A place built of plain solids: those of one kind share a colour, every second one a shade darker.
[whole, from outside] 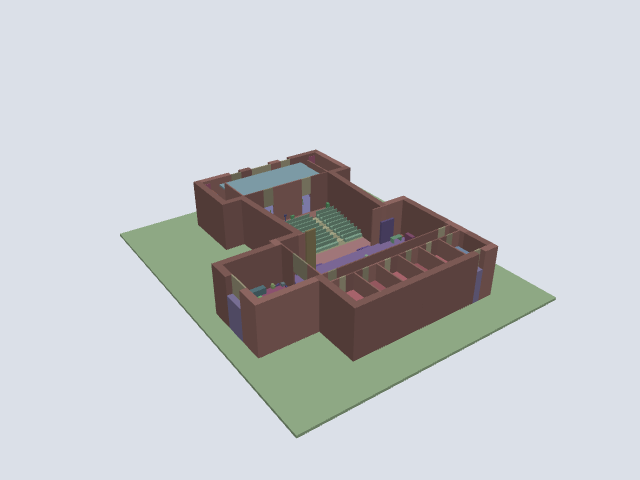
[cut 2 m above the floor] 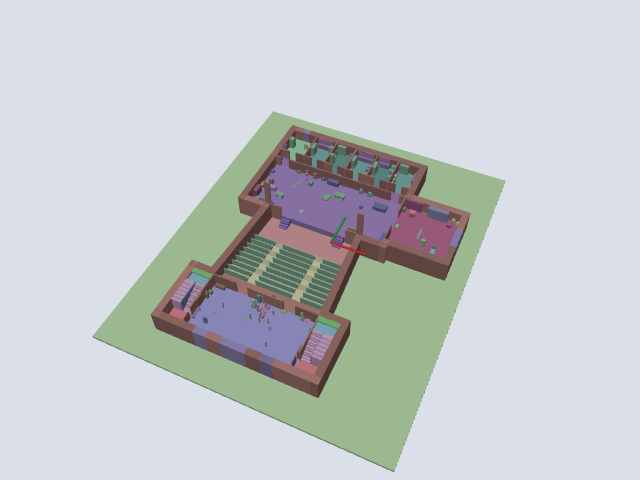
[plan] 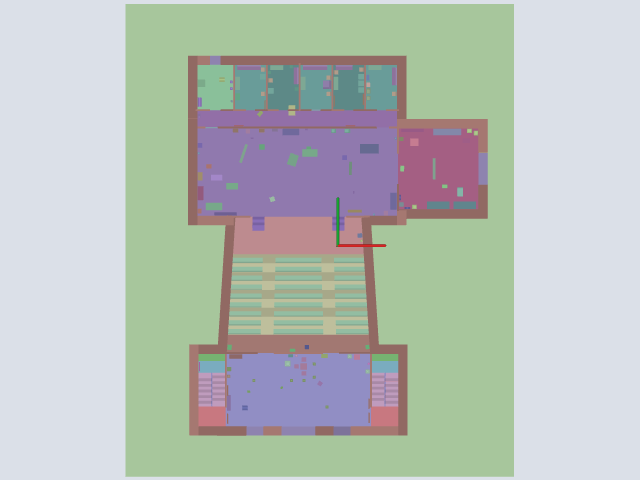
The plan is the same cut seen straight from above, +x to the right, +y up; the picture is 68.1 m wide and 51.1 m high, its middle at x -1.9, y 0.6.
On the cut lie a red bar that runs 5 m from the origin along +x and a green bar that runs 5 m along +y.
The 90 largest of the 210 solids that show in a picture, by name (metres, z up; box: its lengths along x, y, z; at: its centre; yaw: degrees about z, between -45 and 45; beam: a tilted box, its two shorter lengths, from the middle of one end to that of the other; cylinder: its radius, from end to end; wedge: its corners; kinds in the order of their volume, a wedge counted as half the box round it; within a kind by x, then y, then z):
{
 "wall_1": {"box": [1.0, 11.3, 7.61], "at": [-15.45, 7.83, 2.4]},
 "wall_2": {"box": [1.0, 3.65, 7.61], "at": [-15.45, 13.5, 2.4]},
 "wall_3": {"box": [1.0, 6.7, 7.61], "at": [-15.45, 16.88, 2.4]},
 "wall_4": {"box": [1.0, 9.7, 7.61], "at": [-15.33, -15.38, 2.4]},
 "wall_5": {"box": [2.35, 1.0, 7.61], "at": [-14.78, 19.73, 2.4]},
 "wall_6": {"box": [4.0, 1.0, 7.61], "at": [-13.82, -11.02, 2.4]},
 "wall_7": {"box": [4.87, 1.0, 7.61], "at": [-13.52, 2.67, 2.4]},
 "wall_8": {"box": [4.8, 1.0, 7.61], "at": [-13.43, -19.73, 2.4]},
 "wall_9": {"box": [0.2, 5.9, 7.61], "at": [-11.93, -14.28, 2.4]},
 "wall_10": {"box": [1.0, 14.54, 7.61], "at": [-11.87, -4.25, 2.4], "yaw": -3.7},
 "wall_11": {"box": [2.35, 1.0, 7.61], "at": [-11.32, 19.73, 2.4]},
 "wall_12": {"box": [3.09, 1.0, 7.61], "at": [-11.28, -19.73, 2.4]},
 "wall_13": {"box": [2.72, 0.2, 7.61], "at": [-11.14, 14.43, 2.4]},
 "wall_14": {"box": [0.2, 5.1, 7.61], "at": [-11.05, 16.88, 2.4]},
 "wall_15": {"box": [3.5, 0.2, 7.61], "at": [-10.28, -11.43, 2.4]},
 "wall_16": {"box": [5.29, 1.0, 7.61], "at": [-9.3, 19.73, 2.4]},
 "wall_17": {"box": [2.54, 0.2, 7.61], "at": [-7.56, 14.43, 2.4]},
 "wall_18": {"box": [0.2, 5.1, 7.61], "at": [-7.56, 16.88, 2.4]},
 "wall_19": {"box": [1.94, 1.0, 7.61], "at": [-6.97, -19.73, 2.4]},
 "wall_20": {"box": [5.29, 1.0, 7.61], "at": [-5.82, 19.73, 2.4]},
 "wall_21": {"box": [16.95, 0.2, 7.61], "at": [-4.33, 12.57, 2.4]},
 "wall_22": {"box": [5.25, 0.2, 7.61], "at": [-4.2, -11.43, 2.4]},
 "wall_23": {"box": [2.54, 0.2, 7.61], "at": [-4.07, 14.43, 2.4]},
 "wall_24": {"box": [0.2, 5.1, 7.61], "at": [-4.07, 16.88, 2.4]},
 "wall_25": {"box": [5.29, 1.0, 7.61], "at": [-2.33, 19.73, 2.4]},
 "wall_26": {"box": [1.94, 1.0, 7.61], "at": [-1.43, -19.73, 2.4]},
 "wall_27": {"box": [2.54, 0.2, 7.61], "at": [-0.58, 14.43, 2.4]},
 "wall_28": {"box": [0.2, 5.1, 7.61], "at": [-0.58, 16.88, 2.4]},
 "wall_29": {"box": [5.29, 1.0, 7.61], "at": [1.17, 19.73, 2.4]},
 "wall_30": {"box": [3.5, 0.2, 7.61], "at": [1.88, -11.43, 2.4]},
 "wall_31": {"box": [3.09, 1.0, 7.61], "at": [2.88, -19.73, 2.4]},
 "wall_32": {"box": [2.54, 0.2, 7.61], "at": [2.91, 14.43, 2.4]},
 "wall_33": {"box": [0.2, 5.1, 7.61], "at": [2.91, 16.88, 2.4]},
 "wall_34": {"box": [1.0, 14.54, 7.61], "at": [3.47, -4.25, 2.4], "yaw": 3.7},
 "wall_35": {"box": [0.2, 5.9, 7.61], "at": [3.52, -14.28, 2.4]},
 "wall_36": {"box": [5.29, 1.0, 7.61], "at": [4.66, 19.73, 2.4]},
 "wall_37": {"box": [4.61, 1.0, 7.61], "at": [5.0, 2.67, 2.4]},
 "wall_38": {"box": [4.8, 1.0, 7.61], "at": [5.03, -19.73, 2.4]},
 "wall_39": {"box": [4.0, 1.0, 7.61], "at": [5.42, -11.02, 2.4]},
 "wall_40": {"box": [0.2, 2.9, 7.61], "at": [6.4, 5.12, 2.4]},
 "wall_41": {"box": [0.2, 2.8, 7.61], "at": [6.4, 5.17, 2.4]},
 "wall_42": {"box": [0.2, 2.9, 7.61], "at": [6.4, 11.23, 2.4]},
 "wall_43": {"box": [1.0, 1.61, 7.61], "at": [6.8, 2.98, 2.4]},
 "wall_44": {"box": [1.0, 2.85, 7.61], "at": [6.8, 13.9, 2.4]},
 "wall_45": {"box": [1.0, 6.7, 7.61], "at": [6.8, 16.88, 2.4]},
 "wall_46": {"box": [1.0, 9.7, 7.61], "at": [6.93, -15.38, 2.4]},
 "wall_47": {"box": [9.65, 1.0, 7.61], "at": [11.12, 3.37, 2.4]},
 "wall_48": {"box": [9.65, 1.0, 7.61], "at": [11.12, 12.98, 2.4]},
 "wall_49": {"box": [1.0, 3.6, 7.61], "at": [15.45, 4.67, 2.4]},
 "wall_50": {"box": [1.0, 3.6, 7.61], "at": [15.45, 11.68, 2.4]},
 "ground_under_all_1": {"box": [41.36, 50.33, 0.4], "at": [-1.93, 0.56, -1.56]},
 "floor_stage_1": {"box": [21.45, 9.5, 1.65], "at": [-4.33, 7.83, -0.58]},
 "floor_foyer_1": {"box": [15.45, 7.9, 1.41], "at": [-4.2, -15.38, -0.7]},
 "floor_dressing_1": {"box": [3.49, 4.9, 1.65], "at": [-9.3, 16.88, -0.58]},
 "floor_dressing_2": {"box": [3.49, 4.9, 1.65], "at": [-5.82, 16.88, -0.58]},
 "floor_dressing_3": {"box": [3.49, 4.9, 1.65], "at": [-2.33, 16.88, -0.58]},
 "floor_dressing_4": {"box": [3.49, 4.9, 1.65], "at": [1.17, 16.88, -0.58]},
 "floor_dressing_5": {"box": [3.49, 4.9, 1.65], "at": [4.66, 16.88, -0.58]},
 "floor_scene_dock_1": {"box": [8.65, 8.8, 1.65], "at": [10.72, 8.18, -0.58]},
 "step_stalls_tier_1": {"box": [15.08, 0.95, 1.32], "at": [-4.2, -9.0, -0.75]},
 "step_stalls_tier_2": {"box": [14.96, 0.95, 1.23], "at": [-4.2, -8.05, -0.8]},
 "step_stalls_tier_3": {"box": [14.84, 0.95, 1.14], "at": [-4.2, -7.1, -0.84]},
 "step_stalls_tier_4": {"box": [14.72, 0.95, 1.05], "at": [-4.2, -6.15, -0.89]},
 "step_stalls_tier_5": {"box": [14.6, 0.95, 0.96], "at": [-4.2, -5.2, -0.93]},
 "step_stalls_tier_6": {"box": [14.47, 0.95, 0.87], "at": [-4.2, -4.25, -0.97]},
 "step_stalls_tier_7": {"box": [14.35, 0.95, 0.78], "at": [-4.2, -3.3, -1.02]},
 "step_stalls_tier_8": {"box": [14.23, 0.95, 0.69], "at": [-4.2, -2.35, -1.06]},
 "step_stalls_tier_9": {"box": [14.11, 0.95, 0.6], "at": [-4.2, -1.4, -1.11]},
 "floor_circle_stair_1": {"box": [3.0, 7.9, 1.41], "at": [-13.43, -15.38, -0.7]},
 "floor_circle_stair_2": {"box": [3.0, 7.9, 1.41], "at": [5.03, -15.38, -0.7]},
 "floor_back_corridor_1": {"box": [21.45, 1.85, 1.65], "at": [-4.33, 13.5, -0.58]},
 "door_leaf_1": {"box": [1.1, 0.97, 4.92], "at": [-13.05, 19.74, 1.05]},
 "door_leaf_2": {"box": [1.8, 0.97, 4.68], "at": [-8.84, -19.74, 0.93]},
 "door_leaf_3": {"box": [3.6, 0.97, 4.68], "at": [-4.2, -19.74, 0.93]},
 "door_leaf_4": {"box": [1.8, 0.97, 4.68], "at": [0.43, -19.74, 0.93]},
 "door_leaf_5": {"box": [0.97, 3.4, 4.92], "at": [15.46, 8.18, 1.05]},
 "ceil_foyer_1": {"box": [15.45, 7.9, 0.3], "at": [-4.2, -15.38, 4.95]},
 "floor_stage_door_1": {"box": [4.0, 4.9, 1.65], "at": [-13.05, 16.88, -0.58]},
 "wall_circle_stair_fill_1": {"box": [3.0, 0.85, 6.01], "at": [-13.43, -11.85, 1.59]},
 "wall_circle_stair_fill_2": {"box": [3.0, 0.85, 6.01], "at": [5.03, -11.85, 1.59]},
 "landing_circle_stair_half_1": {"box": [2.8, 1.25, 3.21], "at": [-13.43, -12.9, 0.2]},
 "landing_circle_stair_half_2": {"box": [2.8, 1.25, 3.21], "at": [5.02, -12.9, 0.2]},
 "floor_aud_rear_1": {"wedge": [[-11.93, -11.43, -1.41], [-11.93, -11.43, 0.0], [-11.8, -9.47, -1.41], [-11.8, -9.47, 0.0], [3.4, -9.47, -1.41], [3.4, -9.47, 0.0], [3.52, -11.43, -1.41], [3.52, -11.43, 0.0]]},
 "floor_aud_front_1": {"wedge": [[-11.26, -0.93, -1.41], [-11.26, -0.93, -0.81], [-11.0, 3.08, -1.41], [-11.0, 3.08, -0.81], [2.6, 3.08, -1.41], [2.6, 3.08, -0.81], [2.86, -0.93, -1.41], [2.86, -0.93, -0.81]]},
 "ceil_dressing_1": {"box": [3.49, 4.9, 0.3], "at": [-2.33, 16.88, 3.64]},
 "ceil_dressing_2": {"box": [3.49, 4.9, 0.3], "at": [1.17, 16.88, 3.64]},
 "ceil_dressing_3": {"box": [3.49, 4.9, 0.3], "at": [4.66, 16.88, 3.64]},
 "timber_rack_scene_dock_1": {"box": [3.0, 0.7, 2.1], "at": [11.65, 12.1, 1.29]},
 "flats_stage_1": {"box": [2.4, 0.35, 3.6], "at": [-11.95, 3.38, 2.04]},
 "curtain_1": {"box": [1.5, 0.3, 6.5], "at": [1.8, 3.67, 3.49]}
}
